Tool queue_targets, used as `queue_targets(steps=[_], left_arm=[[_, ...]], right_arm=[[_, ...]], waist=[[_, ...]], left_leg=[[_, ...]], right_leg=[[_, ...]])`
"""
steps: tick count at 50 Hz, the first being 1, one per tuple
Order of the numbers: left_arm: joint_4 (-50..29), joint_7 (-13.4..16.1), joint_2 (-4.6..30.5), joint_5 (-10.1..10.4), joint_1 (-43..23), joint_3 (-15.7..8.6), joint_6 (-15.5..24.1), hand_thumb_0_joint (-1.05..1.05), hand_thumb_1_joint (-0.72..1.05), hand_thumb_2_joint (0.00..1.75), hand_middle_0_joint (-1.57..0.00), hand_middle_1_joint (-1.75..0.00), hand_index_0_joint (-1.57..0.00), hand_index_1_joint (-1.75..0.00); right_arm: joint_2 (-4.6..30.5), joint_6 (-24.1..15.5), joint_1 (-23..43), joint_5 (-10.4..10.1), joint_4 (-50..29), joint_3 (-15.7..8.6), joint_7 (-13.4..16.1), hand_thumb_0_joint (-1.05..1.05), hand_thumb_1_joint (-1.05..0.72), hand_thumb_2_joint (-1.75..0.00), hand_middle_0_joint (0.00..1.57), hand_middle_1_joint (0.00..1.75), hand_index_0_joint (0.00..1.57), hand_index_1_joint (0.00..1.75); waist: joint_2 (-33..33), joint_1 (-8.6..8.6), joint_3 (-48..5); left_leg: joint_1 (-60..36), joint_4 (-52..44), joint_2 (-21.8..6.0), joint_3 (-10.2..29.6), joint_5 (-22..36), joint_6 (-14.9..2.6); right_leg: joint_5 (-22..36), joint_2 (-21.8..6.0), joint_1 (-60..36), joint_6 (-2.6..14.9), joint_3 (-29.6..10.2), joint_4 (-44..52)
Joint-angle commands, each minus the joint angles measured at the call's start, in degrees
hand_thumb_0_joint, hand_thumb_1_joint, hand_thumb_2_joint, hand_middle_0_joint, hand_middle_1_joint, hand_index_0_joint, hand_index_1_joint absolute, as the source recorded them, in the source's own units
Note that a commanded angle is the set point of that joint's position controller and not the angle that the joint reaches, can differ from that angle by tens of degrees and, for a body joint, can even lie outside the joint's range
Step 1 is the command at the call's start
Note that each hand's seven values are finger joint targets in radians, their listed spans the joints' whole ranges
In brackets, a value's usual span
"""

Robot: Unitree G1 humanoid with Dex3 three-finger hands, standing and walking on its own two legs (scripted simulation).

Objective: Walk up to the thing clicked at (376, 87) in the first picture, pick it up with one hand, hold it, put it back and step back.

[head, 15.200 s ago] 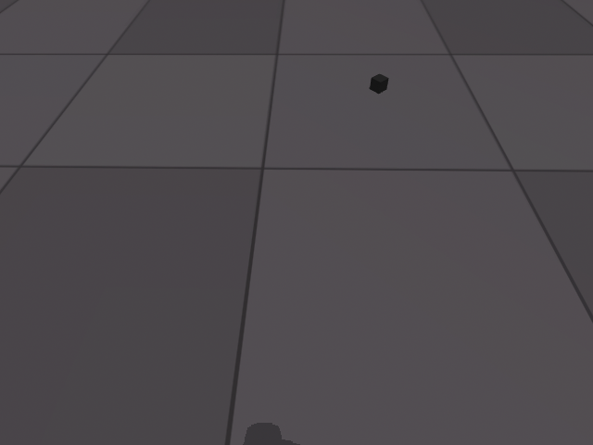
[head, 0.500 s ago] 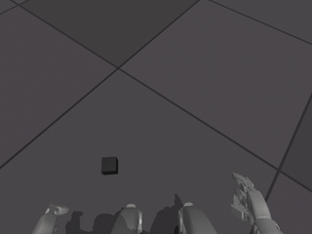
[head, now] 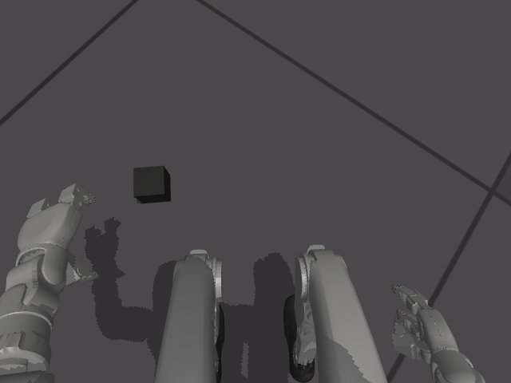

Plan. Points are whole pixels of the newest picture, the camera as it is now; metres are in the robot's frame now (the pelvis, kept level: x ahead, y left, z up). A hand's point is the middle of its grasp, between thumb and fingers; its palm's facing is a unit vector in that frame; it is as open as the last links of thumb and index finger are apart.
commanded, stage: rise first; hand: left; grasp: from above
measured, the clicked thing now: (152, 185) +0.51 +0.28 -0.43
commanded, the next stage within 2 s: none
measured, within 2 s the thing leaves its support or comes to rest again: neither
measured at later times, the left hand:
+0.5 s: hand (101, 210) +0.40 +0.32 -0.24, palm faces -0.47 -0.07 -0.88, open 14.2 cm
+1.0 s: hand (115, 200) +0.44 +0.32 -0.29, palm faces -0.46 -0.05 -0.89, open 14.2 cm
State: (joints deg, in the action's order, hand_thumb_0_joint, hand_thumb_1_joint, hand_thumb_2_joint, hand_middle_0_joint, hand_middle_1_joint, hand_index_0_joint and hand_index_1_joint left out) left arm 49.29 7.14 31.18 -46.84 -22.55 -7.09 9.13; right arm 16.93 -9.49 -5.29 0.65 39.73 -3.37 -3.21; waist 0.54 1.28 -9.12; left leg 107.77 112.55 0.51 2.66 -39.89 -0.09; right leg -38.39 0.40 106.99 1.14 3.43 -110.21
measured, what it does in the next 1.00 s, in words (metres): lowers itself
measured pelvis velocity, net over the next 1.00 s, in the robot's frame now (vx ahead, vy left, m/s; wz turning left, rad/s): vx -0.01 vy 0.01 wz -0.08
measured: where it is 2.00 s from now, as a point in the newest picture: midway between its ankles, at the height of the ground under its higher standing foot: (255, 356)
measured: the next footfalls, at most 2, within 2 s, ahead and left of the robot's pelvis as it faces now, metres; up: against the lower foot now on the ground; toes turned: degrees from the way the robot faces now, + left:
none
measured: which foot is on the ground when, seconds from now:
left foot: down 0.00-1.00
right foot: down 0.00-1.00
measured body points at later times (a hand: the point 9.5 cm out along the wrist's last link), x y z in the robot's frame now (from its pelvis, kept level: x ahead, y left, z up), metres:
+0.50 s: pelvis -0.02 +0.01 -0.09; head +0.20 +0.06 +0.30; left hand +0.42 +0.32 -0.19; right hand +0.04 -0.27 -0.21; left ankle +0.07 +0.12 -0.44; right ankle +0.08 -0.11 -0.44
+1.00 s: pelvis -0.01 +0.01 -0.12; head +0.23 +0.07 +0.25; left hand +0.46 +0.32 -0.24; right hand +0.04 -0.26 -0.23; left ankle +0.07 +0.12 -0.44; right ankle +0.08 -0.11 -0.44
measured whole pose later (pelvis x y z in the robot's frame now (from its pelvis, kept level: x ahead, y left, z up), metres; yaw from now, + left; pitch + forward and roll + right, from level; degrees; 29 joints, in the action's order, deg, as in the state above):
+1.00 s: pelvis -0.01 +0.01 -0.12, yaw -5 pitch +36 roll -8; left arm 80.0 22.0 44.5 -72.7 -50.8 -8.6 15.0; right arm 15.2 -2.5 -7.4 7.5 42.4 2.0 -7.6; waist -1.0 10.7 -3.6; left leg 130.1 135.1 0.5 4.9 -40.9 -1.9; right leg -38.2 0.5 127.1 -0.5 6.0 -129.3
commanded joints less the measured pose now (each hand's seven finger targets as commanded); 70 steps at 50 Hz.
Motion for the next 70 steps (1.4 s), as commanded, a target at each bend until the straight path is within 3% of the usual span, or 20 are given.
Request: queue_targets(steps=[1,5,8,12,13,15,18,19,22,26,29,31,32,39,41,49,50,53,61,70], left_arm=[[-2.5,3.7,18.9,-5.6,-14.4,-4.9,4.5,0.0,-0.53,1.0,-0.05,-1.04,-0.06,-1.02],[1.4,6.5,21.7,-9.3,-21.2,-5.6,6.4,0.0,-0.52,0.99,-0.05,-1.02,-0.07,-1.0],[1.8,8.6,23.4,-12.4,-27.1,-5.2,7.0,0.0,-0.51,0.99,-0.05,-1.01,-0.07,-0.99],[10.5,10.6,23.8,-16.0,-28.2,-4.4,6.4,0.0,-0.51,0.98,-0.05,-1.0,-0.07,-0.97],[8.3,11.1,24.7,-16.4,-30.6,-4.7,6.7,0.0,-0.52,1.0,-0.05,-0.98,-0.06,-0.97],[13.4,11.6,25.8,-17.9,-30.4,-4.8,6.4,0.0,-0.52,0.99,-0.05,-0.97,-0.07,-0.96],[15.2,11.9,25.6,-20.2,-33.1,-3.4,6.6,0.0,-0.53,1.0,-0.05,-0.96,-0.06,-0.95],[11.9,12.0,25.0,-20.5,-37.0,-2.2,7.2,0.0,-0.53,0.99,-0.05,-0.96,-0.06,-0.95],[18.7,12.9,26.5,-22.2,-34.5,-3.5,7.4,0.0,-0.53,1.0,-0.05,-0.95,-0.06,-0.94],[18.6,13.9,28.6,-24.1,-38.6,-3.4,8.6,0.0,-0.54,1.01,-0.05,-0.95,-0.05,-0.95],[19.9,14.9,29.1,-24.6,-39.3,-4.0,9.0,0.0,-0.54,1.0,-0.05,-0.95,-0.06,-0.95],[20.2,15.5,27.7,-25.0,-41.0,-2.9,8.9,0.0,-0.54,1.0,-0.05,-0.96,-0.06,-0.95],[18.8,16.1,29.0,-24.8,-43.3,-3.4,9.0,0.0,-0.53,0.99,-0.05,-0.96,-0.06,-0.95],[22.2,17.6,28.8,-25.7,-43.7,-3.5,7.2,0.0,-0.53,0.99,-0.05,-0.97,-0.07,-0.96],[22.8,17.6,29.0,-25.4,-42.4,-4.0,6.5,0.0,-0.54,0.99,-0.06,-0.98,-0.07,-0.96],[23.0,16.8,29.5,-24.7,-43.9,-3.4,5.9,0.0,-0.52,0.97,-0.06,-0.99,-0.08,-0.97],[23.1,16.6,29.9,-24.9,-43.0,-3.4,5.8,0.0,-0.53,0.98,-0.06,-0.99,-0.08,-0.98],[21.1,16.3,30.7,-24.1,-45.2,-3.5,6.2,0.0,-0.53,0.98,-0.06,-0.99,-0.07,-0.97],[21.5,16.1,31.4,-24.3,-43.1,-4.2,6.9,0.0,-0.54,0.98,-0.06,-0.99,-0.07,-0.98],[24.1,16.6,32.2,-24.7,-44.3,-3.6,7.2,0.0,-0.55,1.0,-0.06,-0.98,-0.06,-0.97]], right_arm=[[10.3,-0.8,-9.9,0.2,-1.8,-4.4,-0.3,0.0,-0.87,-0.9,0.2,0.3,0.2,0.3],[10.6,1.0,-10.1,1.0,-1.5,-4.1,-0.7,0.0,-0.88,-0.9,0.2,0.3,0.2,0.3],[10.7,2.7,-9.8,1.7,-1.7,-3.7,-1.0,0.0,-0.89,-0.9,0.2,0.3,0.2,0.3],[11.1,4.8,-11.4,2.3,0.1,-3.1,-1.3,0.0,-0.89,-0.9,0.2,0.3,0.2,0.3],[11.1,5.0,-10.6,2.6,-0.8,-3.1,-1.4,0.0,-0.89,-0.9,0.2,0.3,0.2,0.3],[11.5,5.7,-11.9,3.0,0.6,-2.6,-1.5,0.0,-0.89,-0.9,0.2,0.3,0.2,0.3],[12.2,6.3,-12.1,3.4,1.1,-2.5,-1.9,0.0,-0.89,-0.9,0.2,0.3,0.2,0.3],[11.7,6.4,-11.6,3.6,0.2,-2.1,-2.0,0.0,-0.89,-0.9,0.2,0.3,0.2,0.3],[11.8,6.8,-12.5,4.1,1.4,-1.3,-2.4,0.0,-0.89,-0.9,0.2,0.3,0.2,0.3],[11.8,7.3,-12.7,5.0,1.8,-1.0,-2.7,0.0,-0.89,-0.9,0.2,0.3,0.2,0.3],[11.9,7.2,-13.3,5.7,2.1,-0.7,-3.0,0.0,-0.89,-0.9,0.2,0.3,0.2,0.3],[12.3,7.0,-13.8,5.9,2.2,-0.8,-3.1,0.0,-0.89,-0.9,0.2,0.3,0.2,0.3],[12.1,6.9,-13.0,6.0,2.1,-0.6,-3.2,0.0,-0.89,-0.9,0.2,0.3,0.2,0.3],[12.4,6.7,-13.9,6.4,2.5,-0.2,-3.6,0.0,-0.89,-0.9,0.2,0.3,0.2,0.3],[12.6,6.6,-14.0,6.5,2.6,-0.1,-3.7,0.0,-0.9,-0.9,0.2,0.3,0.2,0.3],[12.9,6.5,-15.1,6.6,2.2,0.8,-3.9,0.0,-0.9,-0.9,0.2,0.3,0.2,0.3],[12.6,6.5,-15.0,6.6,2.2,1.1,-4.0,0.0,-0.9,-0.9,0.2,0.3,0.2,0.3],[13.1,6.6,-14.9,6.3,1.9,0.9,-4.1,0.0,-0.9,-0.9,0.2,0.3,0.2,0.3],[13.7,7.2,-16.2,6.7,1.8,1.7,-4.6,0.0,-0.9,-0.9,0.2,0.3,0.2,0.3],[13.9,7.1,-15.1,6.9,1.6,2.8,-4.6,0.0,-0.9,-0.9,0.2,0.3,0.2,0.3]], waist=[[4.0,0.64,-38.3],[3.5,1.4,-37.2],[7.6,1.96,-36.9],[7.9,3.46,-34.8],[8.2,3.47,-35.0],[9.3,4.34,-33.7],[12.3,5.23,-32.6],[13.0,5.41,-33.9],[10.8,6.24,-31.3],[12.1,6.88,-31.5],[11.7,7.4,-33.0],[13.2,7.75,-33.3],[14.3,7.51,-34.0],[14.8,8.39,-34.2],[15.3,7.9,-33.8],[13.8,9.84,-33.2],[14.1,9.08,-33.1],[15.3,9.59,-33.7],[15.7,10.08,-34.2],[15.7,10.49,-30.9]], left_leg=[[-18.6,-8.1,1.1,-2.3,13.7,-1.61],[-15.0,-6.1,1.2,-1.6,10.6,-1.85],[-14.8,-5.3,1.2,-1.3,7.5,-1.77],[-13.2,-4.0,1.2,0.0,6.4,-1.7],[-14.0,-3.8,1.1,0.3,6.3,-1.79],[-13.0,-2.8,1.1,0.8,6.9,-1.61],[-14.7,-2.7,0.6,2.3,7.9,-0.82],[-15.2,-2.0,0.8,1.9,8.4,-0.86],[-12.2,-0.5,0.8,2.2,7.1,-1.13],[-10.1,1.8,1.3,0.5,6.7,-1.67],[-9.2,3.8,1.4,-0.1,8.8,-1.97],[-10.9,4.0,1.1,0.2,9.4,-1.68],[-10.5,4.3,1.1,0.1,9.2,-1.67],[-10.7,5.5,0.7,0.8,10.5,-1.56],[-11.1,5.4,0.6,1.1,11.2,-1.38],[-7.7,7.6,0.6,0.6,11.8,-1.94],[-7.4,7.4,0.8,0.4,12.0,-1.93],[-8.0,7.7,0.4,1.0,11.7,-1.77],[-9.2,9.1,0.4,1.3,16.3,-1.51],[-6.1,9.4,0.4,1.0,10.8,-1.76]], right_leg=[[11.9,1.2,-19.3,0.79,-1.1,10.2],[8.8,1.4,-15.7,0.87,0.3,7.8],[6.1,1.4,-11.5,1.07,0.9,5.6],[5.3,1.4,-7.1,1.2,2.2,2.9],[5.2,1.3,-5.7,1.26,2.5,2.5],[5.9,1.2,-3.8,1.32,2.8,0.8],[6.5,0.8,0.8,1.54,3.4,-1.7],[6.9,1.1,0.7,1.68,3.4,-1.9],[6.3,0.8,1.9,1.37,3.6,-2.8],[6.5,1.1,0.9,1.37,3.2,-3.0],[8.4,1.3,0.1,1.1,3.2,-3.8],[8.8,1.3,2.0,1.25,3.5,-4.5],[8.7,1.4,1.9,1.36,3.6,-5.0],[10.2,1.6,3.3,1.33,4.3,-6.6],[10.4,1.4,4.0,1.32,4.3,-7.2],[12.3,1.6,1.5,0.89,4.4,-7.2],[12.3,1.7,0.8,1.02,4.2,-7.3],[12.0,1.8,2.2,1.12,4.5,-7.9],[15.3,1.9,0.9,0.91,4.9,-8.7],[11.5,2.2,2.8,1.09,5.1,-8.9]])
